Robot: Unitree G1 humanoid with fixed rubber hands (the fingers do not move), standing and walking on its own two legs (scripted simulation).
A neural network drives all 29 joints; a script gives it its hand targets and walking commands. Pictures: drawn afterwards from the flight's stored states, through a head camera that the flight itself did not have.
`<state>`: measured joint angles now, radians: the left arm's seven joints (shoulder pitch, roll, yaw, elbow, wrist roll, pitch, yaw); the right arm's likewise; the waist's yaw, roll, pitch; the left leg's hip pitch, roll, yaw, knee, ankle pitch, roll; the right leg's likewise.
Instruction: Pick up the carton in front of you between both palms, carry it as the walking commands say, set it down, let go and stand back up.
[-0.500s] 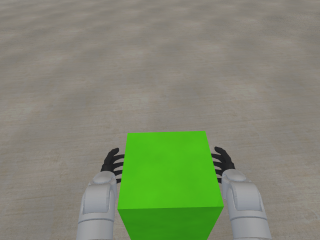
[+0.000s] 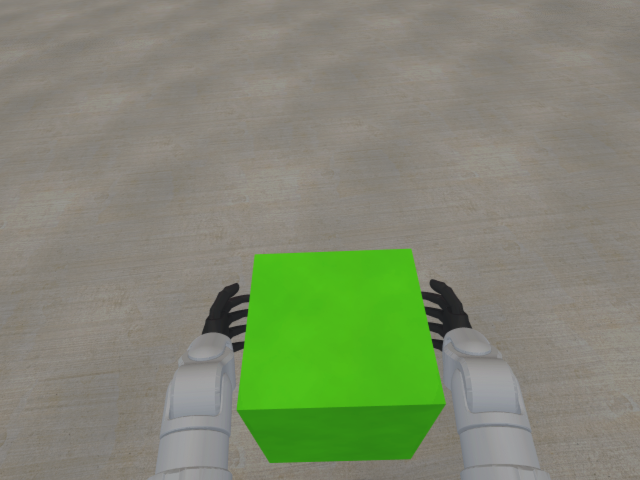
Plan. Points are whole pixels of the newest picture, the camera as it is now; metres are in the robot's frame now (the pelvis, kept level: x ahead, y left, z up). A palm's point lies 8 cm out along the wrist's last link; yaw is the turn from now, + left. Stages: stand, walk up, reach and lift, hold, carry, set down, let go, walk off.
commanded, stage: hold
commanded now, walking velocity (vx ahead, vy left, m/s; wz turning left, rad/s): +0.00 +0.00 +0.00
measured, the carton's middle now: (336, 361) +0.29 +0.00 -0.04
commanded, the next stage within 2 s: set down in 0.46 s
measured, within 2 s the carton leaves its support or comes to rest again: neither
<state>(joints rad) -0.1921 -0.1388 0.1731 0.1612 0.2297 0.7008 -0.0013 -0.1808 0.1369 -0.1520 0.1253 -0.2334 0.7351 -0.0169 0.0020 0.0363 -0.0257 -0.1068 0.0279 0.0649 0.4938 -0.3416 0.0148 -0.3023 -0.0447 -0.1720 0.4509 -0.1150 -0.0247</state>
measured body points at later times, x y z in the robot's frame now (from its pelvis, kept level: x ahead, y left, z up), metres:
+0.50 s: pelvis -0.03 -0.02 +0.00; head -0.04 -0.04 +0.45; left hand +0.24 +0.17 +0.03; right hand +0.27 -0.13 +0.02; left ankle -0.06 +0.11 -0.74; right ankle +0.08 -0.10 -0.74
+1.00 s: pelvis -0.04 -0.02 -0.05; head +0.10 -0.04 +0.38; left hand +0.31 +0.17 -0.09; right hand +0.35 -0.13 -0.11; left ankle -0.06 +0.11 -0.73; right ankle +0.08 -0.10 -0.74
